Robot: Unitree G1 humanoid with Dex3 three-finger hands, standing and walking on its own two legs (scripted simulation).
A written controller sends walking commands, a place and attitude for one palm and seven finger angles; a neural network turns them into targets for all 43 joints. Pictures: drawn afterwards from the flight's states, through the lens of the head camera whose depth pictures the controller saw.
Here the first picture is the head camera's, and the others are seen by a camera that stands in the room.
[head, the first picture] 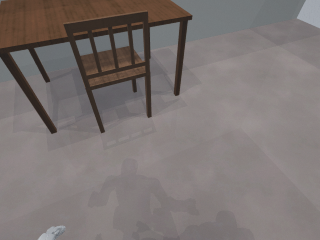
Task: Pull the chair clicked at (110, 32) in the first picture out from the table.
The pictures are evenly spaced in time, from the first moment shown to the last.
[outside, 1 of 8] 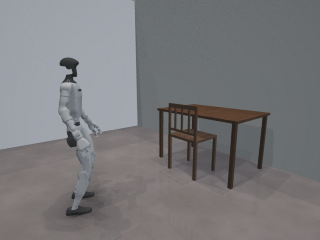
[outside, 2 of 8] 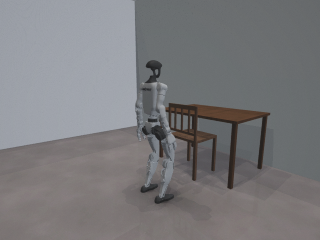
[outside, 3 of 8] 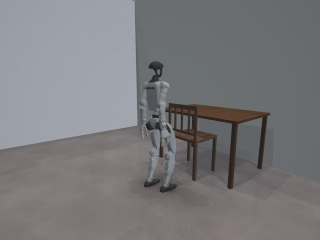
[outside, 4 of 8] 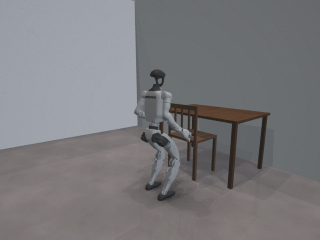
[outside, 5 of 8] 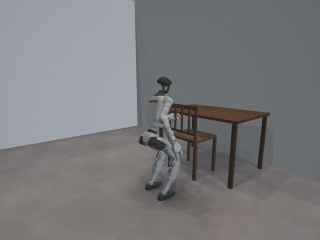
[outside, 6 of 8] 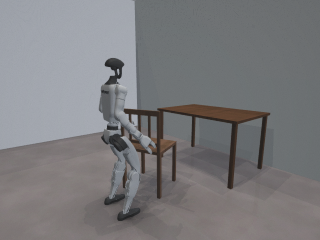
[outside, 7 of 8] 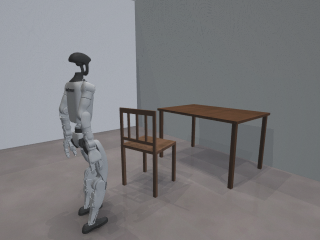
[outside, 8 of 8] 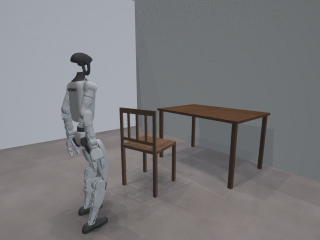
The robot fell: no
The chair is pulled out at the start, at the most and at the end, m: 0.00 0.62 0.61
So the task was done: yes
